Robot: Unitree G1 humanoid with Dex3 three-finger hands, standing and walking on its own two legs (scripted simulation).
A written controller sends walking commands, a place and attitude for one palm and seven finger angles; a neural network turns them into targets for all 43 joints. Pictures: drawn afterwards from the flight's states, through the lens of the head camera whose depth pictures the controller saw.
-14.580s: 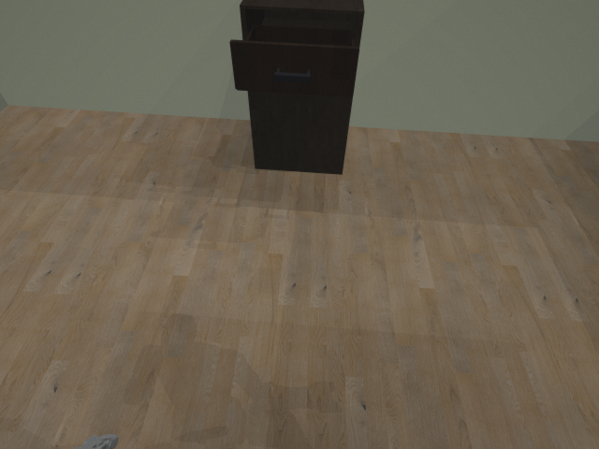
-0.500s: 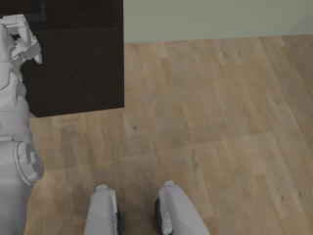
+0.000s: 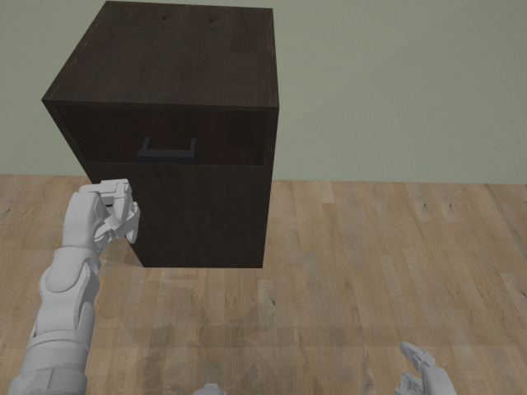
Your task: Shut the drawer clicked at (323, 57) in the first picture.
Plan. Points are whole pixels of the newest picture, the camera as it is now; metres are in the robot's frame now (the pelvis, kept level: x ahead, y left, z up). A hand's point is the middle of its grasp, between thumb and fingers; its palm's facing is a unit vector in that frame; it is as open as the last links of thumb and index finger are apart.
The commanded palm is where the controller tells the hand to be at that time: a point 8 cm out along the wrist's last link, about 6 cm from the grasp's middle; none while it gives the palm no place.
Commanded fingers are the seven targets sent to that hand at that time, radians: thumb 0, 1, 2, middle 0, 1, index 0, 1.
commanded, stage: draw the hand back to the body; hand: left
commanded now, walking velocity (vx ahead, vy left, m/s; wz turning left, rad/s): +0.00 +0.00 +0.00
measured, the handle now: (169, 149) +0.60 +0.22 -0.03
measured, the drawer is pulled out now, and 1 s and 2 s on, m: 0.00 0.00 0.00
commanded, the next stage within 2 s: step back with the hand held close in 0.84 s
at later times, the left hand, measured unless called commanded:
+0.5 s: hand (44, 275) +0.22 +0.23 +0.17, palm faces +0.36 -0.88 -0.32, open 3.3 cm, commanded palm +0.17 +0.27 +0.20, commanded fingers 0.00 0.90 0.90 -1.40 -1.60 -1.40 -1.60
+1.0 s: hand (4, 319) +0.17 +0.22 +0.21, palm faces +0.42 -0.82 -0.38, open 3.3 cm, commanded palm +0.12 +0.25 +0.23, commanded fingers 0.00 0.90 0.90 -1.40 -1.60 -1.40 -1.60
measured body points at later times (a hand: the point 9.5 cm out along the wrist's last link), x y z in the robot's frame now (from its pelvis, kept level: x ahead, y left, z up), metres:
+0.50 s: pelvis +0.00 -0.01 +0.05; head -0.01 -0.03 +0.50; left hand +0.20 +0.27 +0.19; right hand +0.20 -0.22 -0.03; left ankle +0.00 +0.11 -0.69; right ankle -0.03 -0.14 -0.69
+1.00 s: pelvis +0.00 -0.03 +0.05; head -0.03 -0.05 +0.50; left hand +0.14 +0.26 +0.23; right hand +0.19 -0.24 -0.03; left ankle +0.00 +0.11 -0.69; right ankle -0.03 -0.14 -0.69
